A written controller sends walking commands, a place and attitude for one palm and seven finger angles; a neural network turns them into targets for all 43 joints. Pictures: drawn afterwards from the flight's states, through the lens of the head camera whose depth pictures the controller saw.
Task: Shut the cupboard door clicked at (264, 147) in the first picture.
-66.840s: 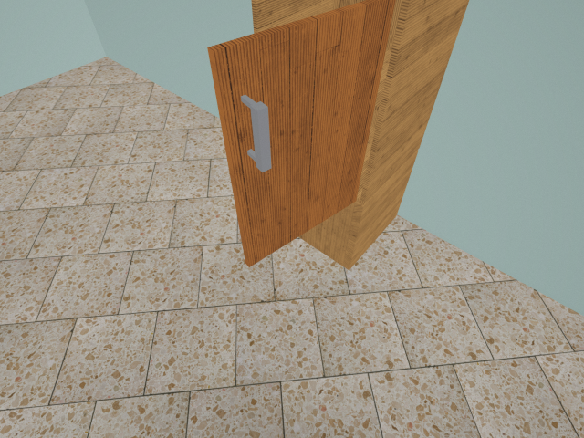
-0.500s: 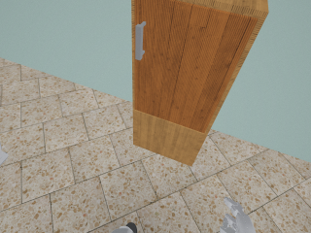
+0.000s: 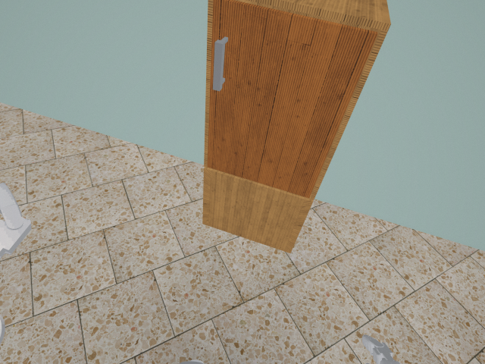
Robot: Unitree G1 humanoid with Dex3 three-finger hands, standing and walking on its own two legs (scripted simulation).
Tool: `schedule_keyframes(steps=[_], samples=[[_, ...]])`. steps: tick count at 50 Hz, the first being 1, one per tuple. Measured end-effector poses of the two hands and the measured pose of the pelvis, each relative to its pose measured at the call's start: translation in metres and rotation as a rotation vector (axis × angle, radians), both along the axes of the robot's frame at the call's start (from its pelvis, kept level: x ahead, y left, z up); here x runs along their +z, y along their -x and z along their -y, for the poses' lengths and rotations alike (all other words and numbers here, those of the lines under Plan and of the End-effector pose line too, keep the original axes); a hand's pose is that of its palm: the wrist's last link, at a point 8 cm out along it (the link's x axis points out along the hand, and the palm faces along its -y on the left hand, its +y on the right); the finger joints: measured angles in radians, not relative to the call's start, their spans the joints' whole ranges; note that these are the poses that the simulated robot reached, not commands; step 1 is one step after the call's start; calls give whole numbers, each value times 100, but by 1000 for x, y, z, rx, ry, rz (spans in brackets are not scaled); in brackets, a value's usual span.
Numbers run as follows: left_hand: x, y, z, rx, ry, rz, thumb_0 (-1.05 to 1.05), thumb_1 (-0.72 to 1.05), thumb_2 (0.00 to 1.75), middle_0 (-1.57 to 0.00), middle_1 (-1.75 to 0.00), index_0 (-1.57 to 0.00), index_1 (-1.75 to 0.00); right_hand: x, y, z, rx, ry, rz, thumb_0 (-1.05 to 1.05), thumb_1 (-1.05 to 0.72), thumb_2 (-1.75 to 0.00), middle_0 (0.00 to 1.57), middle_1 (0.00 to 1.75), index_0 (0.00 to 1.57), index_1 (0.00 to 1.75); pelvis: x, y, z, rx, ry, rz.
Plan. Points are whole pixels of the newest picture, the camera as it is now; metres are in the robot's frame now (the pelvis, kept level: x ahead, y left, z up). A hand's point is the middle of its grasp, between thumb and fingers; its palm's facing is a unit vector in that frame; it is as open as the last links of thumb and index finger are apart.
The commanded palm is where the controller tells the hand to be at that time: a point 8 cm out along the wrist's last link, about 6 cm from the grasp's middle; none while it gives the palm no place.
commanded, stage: stop stepping back and stand still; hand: left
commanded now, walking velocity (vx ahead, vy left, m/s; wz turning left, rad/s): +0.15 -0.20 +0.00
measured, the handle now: (221, 63) +0.85 +0.12 +0.11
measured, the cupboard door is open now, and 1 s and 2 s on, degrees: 0 0 0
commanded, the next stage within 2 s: let the arm hang, fingers relaxed in 0.76 s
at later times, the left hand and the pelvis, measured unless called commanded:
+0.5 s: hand out of the picture +0.18 +0.30 +0.17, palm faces +0.47 -0.80 -0.37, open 7.4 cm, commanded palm +0.12 +0.33 +0.19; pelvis -0.02 +0.03 +0.01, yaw +0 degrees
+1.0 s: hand (41, 351) +0.14 +0.29 -0.01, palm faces +0.12 -0.89 -0.43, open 7.4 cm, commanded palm none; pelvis -0.05 +0.05 +0.01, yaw +1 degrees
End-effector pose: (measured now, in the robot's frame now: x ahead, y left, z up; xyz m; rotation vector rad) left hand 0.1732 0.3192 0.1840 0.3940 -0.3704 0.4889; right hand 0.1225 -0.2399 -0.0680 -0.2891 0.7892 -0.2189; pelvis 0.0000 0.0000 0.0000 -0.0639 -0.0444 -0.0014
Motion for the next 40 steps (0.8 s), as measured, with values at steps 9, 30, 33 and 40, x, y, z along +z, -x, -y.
schedule_keyframes(steps=[9,30,33,40], samples=[[31,42,47,-200,-206,-138,2,89,90,-21,-30,-21,-30,4,31,-20,28,-120,15,1,-90,-90,20,30,21,30,11,32,6,-44,-62,-51],[19,20,-15,-50,-130,-126,2,89,90,-21,-30,-21,-30,15,-15,-41,30,-64,84,1,-91,-90,20,29,20,30,12,15,-33,-4,-63,-53],[26,17,-13,-72,-163,-129,2,89,90,-21,-30,-21,-30,18,-24,-56,51,-112,114,1,-90,-90,20,30,20,30,14,16,-33,-12,-53,-65],[11,31,-12,-78,-128,-234,1,89,90,-21,-30,-21,-30,14,-14,-62,44,-143,95,1,-90,-90,20,30,21,30,15,24,-34,-16,-51,-69]])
